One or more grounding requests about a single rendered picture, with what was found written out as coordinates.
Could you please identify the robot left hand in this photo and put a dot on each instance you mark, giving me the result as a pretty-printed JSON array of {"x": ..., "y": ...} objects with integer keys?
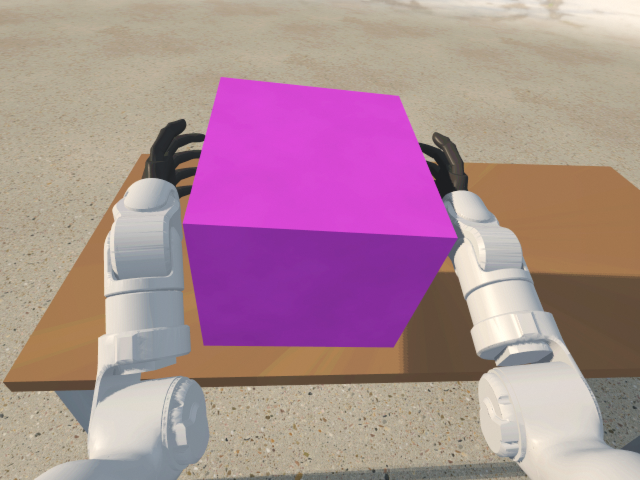
[{"x": 163, "y": 160}]

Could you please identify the table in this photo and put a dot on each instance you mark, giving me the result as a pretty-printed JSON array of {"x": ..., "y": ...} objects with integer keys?
[{"x": 579, "y": 229}]

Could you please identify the left robot upper arm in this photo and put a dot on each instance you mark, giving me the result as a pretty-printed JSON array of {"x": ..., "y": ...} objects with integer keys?
[{"x": 143, "y": 430}]

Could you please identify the robot right hand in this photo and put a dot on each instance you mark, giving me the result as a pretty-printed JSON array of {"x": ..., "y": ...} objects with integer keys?
[{"x": 449, "y": 173}]

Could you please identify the robot left forearm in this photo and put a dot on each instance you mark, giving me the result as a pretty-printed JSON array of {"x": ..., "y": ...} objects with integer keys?
[{"x": 143, "y": 280}]

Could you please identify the robot right forearm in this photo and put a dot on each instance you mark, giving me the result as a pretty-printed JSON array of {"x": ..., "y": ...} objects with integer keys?
[{"x": 510, "y": 325}]

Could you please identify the carton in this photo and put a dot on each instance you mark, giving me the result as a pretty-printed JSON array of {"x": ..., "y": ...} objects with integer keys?
[{"x": 313, "y": 219}]

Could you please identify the right robot upper arm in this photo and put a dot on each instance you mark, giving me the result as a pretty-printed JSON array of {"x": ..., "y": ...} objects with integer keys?
[{"x": 543, "y": 417}]

